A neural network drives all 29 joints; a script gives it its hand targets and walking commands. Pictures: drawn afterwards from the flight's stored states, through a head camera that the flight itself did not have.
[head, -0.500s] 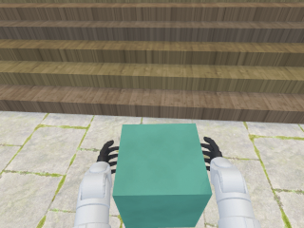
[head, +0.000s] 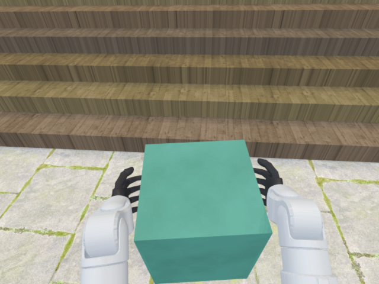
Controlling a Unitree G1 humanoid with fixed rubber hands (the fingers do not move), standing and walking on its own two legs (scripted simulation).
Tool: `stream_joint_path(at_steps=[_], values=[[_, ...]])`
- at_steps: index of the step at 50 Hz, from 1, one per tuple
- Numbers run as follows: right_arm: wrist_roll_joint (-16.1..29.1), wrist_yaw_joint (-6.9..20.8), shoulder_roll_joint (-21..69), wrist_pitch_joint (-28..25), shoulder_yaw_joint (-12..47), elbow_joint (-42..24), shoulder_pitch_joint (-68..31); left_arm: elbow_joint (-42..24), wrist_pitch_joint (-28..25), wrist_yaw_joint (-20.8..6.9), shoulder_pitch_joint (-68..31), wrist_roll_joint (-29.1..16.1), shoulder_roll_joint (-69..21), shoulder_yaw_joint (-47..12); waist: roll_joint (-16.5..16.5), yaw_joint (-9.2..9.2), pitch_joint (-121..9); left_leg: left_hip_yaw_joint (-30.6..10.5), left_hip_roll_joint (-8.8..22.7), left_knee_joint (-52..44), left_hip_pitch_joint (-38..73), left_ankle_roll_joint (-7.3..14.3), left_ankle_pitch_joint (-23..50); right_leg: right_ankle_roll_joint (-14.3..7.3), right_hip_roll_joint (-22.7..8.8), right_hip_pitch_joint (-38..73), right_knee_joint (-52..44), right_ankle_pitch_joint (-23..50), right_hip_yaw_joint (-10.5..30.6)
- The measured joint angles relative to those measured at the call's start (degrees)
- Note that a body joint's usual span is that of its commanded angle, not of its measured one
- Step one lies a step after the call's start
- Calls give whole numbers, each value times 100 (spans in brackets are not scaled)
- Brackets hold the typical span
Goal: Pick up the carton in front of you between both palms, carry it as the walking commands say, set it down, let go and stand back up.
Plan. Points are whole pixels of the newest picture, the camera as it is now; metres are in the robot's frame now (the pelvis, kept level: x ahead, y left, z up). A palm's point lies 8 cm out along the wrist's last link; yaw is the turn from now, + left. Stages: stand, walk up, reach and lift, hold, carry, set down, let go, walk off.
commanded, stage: carry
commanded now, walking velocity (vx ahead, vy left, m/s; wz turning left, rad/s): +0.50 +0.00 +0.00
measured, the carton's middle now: (198, 214) +0.29 +0.00 +0.02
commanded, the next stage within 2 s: none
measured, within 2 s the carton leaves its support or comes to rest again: neither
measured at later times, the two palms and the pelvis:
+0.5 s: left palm (154, 121) +0.54 +0.11 +0.10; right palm (258, 115) +0.55 -0.19 +0.10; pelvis +0.28 -0.05 +0.01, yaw +1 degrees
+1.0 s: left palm (161, 74) +0.89 +0.12 +0.08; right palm (236, 72) +0.87 -0.18 +0.09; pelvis +0.62 -0.01 +0.01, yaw -3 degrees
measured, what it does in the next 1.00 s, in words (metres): walks ahead: right foot, then left foot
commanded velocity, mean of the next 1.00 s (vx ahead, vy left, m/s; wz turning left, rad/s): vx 0.50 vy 0.00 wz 0.00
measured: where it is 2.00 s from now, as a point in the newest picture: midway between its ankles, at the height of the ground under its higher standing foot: (202, 156)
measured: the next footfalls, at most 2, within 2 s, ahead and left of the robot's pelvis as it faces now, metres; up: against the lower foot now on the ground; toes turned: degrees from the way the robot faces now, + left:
right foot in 0.26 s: +0.26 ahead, -0.13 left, +0.00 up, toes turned -13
left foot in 0.68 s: +0.60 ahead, +0.07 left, +0.00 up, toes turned +12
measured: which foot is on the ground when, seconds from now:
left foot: down 0.00-0.26, up 0.28-0.66, down 0.68-1.00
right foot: up 0.00-0.24, down 0.26-0.72, up 0.74-1.00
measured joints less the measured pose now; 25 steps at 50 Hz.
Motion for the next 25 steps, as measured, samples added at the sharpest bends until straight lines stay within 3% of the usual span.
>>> stream_joint_path(at_steps=[3,5,11,12,14,16,18,20,25], values=[[-137,-76,262,198,97,-279,226,-337,251,-29,252,-177,36,153,156,11,-69,86,118,129,136,99,-351,-59,5,-660,1323,-558,-269],[-130,-104,212,369,203,-538,439,-457,381,-37,344,-197,-48,169,276,4,-39,66,193,-91,379,51,-460,-70,10,-1065,1632,-576,-423],[-48,-176,200,693,158,-1214,468,-863,574,-38,262,-249,-33,25,385,-140,231,-7,350,-433,1165,-231,-790,14,-44,-1475,203,696,-822],[-42,-176,205,717,126,-1291,426,-913,590,-38,203,-246,-40,22,379,-150,266,-35,397,-247,1237,-296,-992,3,-27,-1375,-89,864,-953],[-13,-176,180,740,12,-1385,356,-867,575,-39,43,-220,-64,-22,416,-148,279,-142,593,684,1066,-343,-1497,-224,4,-1223,-60,1365,-1166],[39,-175,101,789,-81,-1296,311,-658,572,-37,-70,-150,-82,-93,375,-83,294,-454,562,2292,375,-263,-1578,-389,10,-1131,203,965,-1257],[50,-175,119,857,-132,-1156,267,-580,649,-34,-57,-106,-81,-94,282,-39,332,-550,469,3495,-363,-128,-1422,-414,17,-860,9,700,-1282],[15,-175,227,856,-159,-1077,265,-624,694,-34,32,-109,-68,-50,209,21,368,-500,461,3814,-931,-72,-1034,-323,41,-505,-399,733,-1268],[-11,-162,220,702,28,-1192,319,-870,589,-34,149,-186,-52,15,114,179,461,-357,474,2655,-1692,-114,-180,-237,61,419,-1310,693,-1157]])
